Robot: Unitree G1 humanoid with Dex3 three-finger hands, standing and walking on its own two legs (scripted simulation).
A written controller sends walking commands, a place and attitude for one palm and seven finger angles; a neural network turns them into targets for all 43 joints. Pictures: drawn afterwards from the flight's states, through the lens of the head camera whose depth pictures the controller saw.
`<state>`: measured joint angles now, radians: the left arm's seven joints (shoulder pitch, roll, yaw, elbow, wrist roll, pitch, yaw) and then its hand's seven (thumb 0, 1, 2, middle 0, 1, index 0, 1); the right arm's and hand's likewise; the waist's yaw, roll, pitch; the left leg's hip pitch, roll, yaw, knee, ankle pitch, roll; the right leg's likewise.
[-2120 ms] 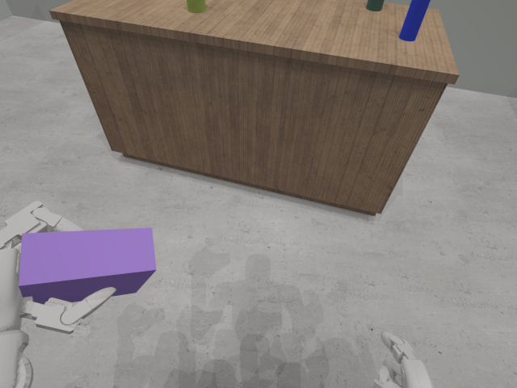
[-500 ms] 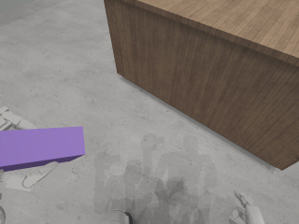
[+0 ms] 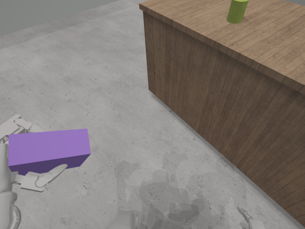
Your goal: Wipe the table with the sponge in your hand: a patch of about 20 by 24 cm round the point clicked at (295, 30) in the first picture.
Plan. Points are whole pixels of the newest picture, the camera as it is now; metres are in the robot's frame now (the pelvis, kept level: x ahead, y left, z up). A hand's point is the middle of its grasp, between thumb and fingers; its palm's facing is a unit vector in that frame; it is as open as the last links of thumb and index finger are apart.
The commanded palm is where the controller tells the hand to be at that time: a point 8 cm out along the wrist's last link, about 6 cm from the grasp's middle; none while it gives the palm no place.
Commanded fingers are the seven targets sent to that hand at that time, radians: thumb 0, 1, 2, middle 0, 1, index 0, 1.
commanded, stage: walk to a spot facing it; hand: left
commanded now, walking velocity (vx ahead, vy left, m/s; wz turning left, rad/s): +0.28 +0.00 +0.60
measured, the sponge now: (62, 152) +0.23 +0.21 +0.15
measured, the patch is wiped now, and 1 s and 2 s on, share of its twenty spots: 0.00 0.00 0.00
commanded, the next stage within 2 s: none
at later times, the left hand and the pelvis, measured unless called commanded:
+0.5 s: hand (40, 121) +0.27 +0.25 +0.20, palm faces +0.56 -0.65 -0.51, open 9.5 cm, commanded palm +0.22 +0.28 +0.19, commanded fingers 0.00 0.10 1.30 -1.20 -1.60 -1.20 -1.60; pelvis +0.13 -0.03 +0.00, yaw +14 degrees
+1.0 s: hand (25, 139) +0.23 +0.26 +0.19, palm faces +0.75 -0.51 -0.42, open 9.5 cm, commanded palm +0.15 +0.27 +0.19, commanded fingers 0.00 0.10 1.30 -1.20 -1.60 -1.20 -1.60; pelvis +0.16 -0.05 -0.01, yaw +30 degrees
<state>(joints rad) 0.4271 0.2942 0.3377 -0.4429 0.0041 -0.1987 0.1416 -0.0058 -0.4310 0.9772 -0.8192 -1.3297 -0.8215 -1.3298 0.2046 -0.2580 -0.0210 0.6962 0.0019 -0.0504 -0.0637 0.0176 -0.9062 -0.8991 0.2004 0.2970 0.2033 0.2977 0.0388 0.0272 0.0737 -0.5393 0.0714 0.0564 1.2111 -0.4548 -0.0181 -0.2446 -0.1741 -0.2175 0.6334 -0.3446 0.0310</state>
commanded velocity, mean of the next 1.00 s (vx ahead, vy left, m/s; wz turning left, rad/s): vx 0.09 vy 0.00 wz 0.60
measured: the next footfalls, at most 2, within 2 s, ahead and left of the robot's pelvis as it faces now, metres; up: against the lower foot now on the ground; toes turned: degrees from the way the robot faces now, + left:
left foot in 0.18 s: +0.16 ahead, +0.14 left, +0.00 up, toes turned +14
right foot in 0.52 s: +0.25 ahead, -0.13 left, +0.00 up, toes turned +7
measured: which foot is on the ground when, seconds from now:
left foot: up 0.00-0.16, down 0.18-0.52, up 0.54-0.96, down 0.98-1.00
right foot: down 0.00-0.18, up 0.20-0.50, down 0.52-0.98, up 1.00-1.00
